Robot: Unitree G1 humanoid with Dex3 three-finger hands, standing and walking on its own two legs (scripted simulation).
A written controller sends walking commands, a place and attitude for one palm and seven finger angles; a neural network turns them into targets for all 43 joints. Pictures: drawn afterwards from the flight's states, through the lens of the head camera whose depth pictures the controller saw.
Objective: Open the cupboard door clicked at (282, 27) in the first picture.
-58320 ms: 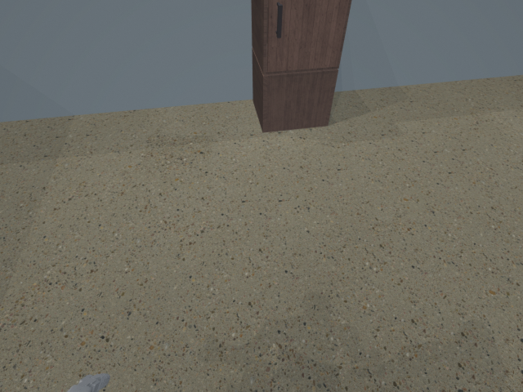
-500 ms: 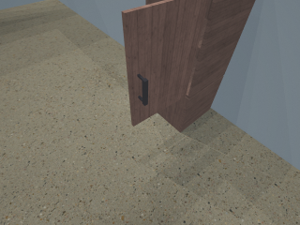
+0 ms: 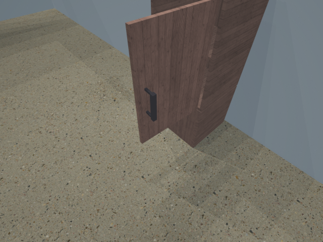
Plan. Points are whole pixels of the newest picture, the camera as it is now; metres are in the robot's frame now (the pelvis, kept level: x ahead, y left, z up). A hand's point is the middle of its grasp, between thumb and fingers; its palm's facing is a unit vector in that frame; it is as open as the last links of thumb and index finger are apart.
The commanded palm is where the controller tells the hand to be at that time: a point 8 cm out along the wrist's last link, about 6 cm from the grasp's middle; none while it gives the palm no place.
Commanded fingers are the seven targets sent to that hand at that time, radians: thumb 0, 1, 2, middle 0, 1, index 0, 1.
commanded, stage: let the arm hang, fingers relaxed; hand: left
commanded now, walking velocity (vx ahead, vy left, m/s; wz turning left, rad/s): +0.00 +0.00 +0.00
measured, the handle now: (150, 104) +0.63 +0.08 -0.08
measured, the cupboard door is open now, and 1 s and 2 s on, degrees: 86 86 86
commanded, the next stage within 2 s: look to check the result in 0.06 s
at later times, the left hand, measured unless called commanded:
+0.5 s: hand out of the picture +0.04 +0.18 -0.17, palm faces +0.01 -0.98 -0.22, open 7.3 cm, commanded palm none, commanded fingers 0.00 0.90 0.90 -0.20 -0.30 -0.20 -0.30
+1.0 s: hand out of the picture +0.07 +0.19 -0.17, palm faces +0.01 -0.97 -0.26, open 7.3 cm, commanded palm none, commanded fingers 0.00 0.90 0.90 -0.20 -0.30 -0.20 -0.30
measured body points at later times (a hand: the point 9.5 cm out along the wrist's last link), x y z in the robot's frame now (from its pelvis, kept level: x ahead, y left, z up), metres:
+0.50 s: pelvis +0.03 -0.01 +0.00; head +0.04 -0.01 +0.45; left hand +0.04 +0.23 -0.16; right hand +0.04 -0.24 -0.16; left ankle +0.04 +0.10 -0.74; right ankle +0.00 -0.11 -0.74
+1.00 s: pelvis +0.04 -0.01 +0.00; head +0.06 -0.02 +0.45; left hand +0.07 +0.24 -0.15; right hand +0.08 -0.26 -0.15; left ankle +0.04 +0.10 -0.74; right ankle +0.00 -0.11 -0.74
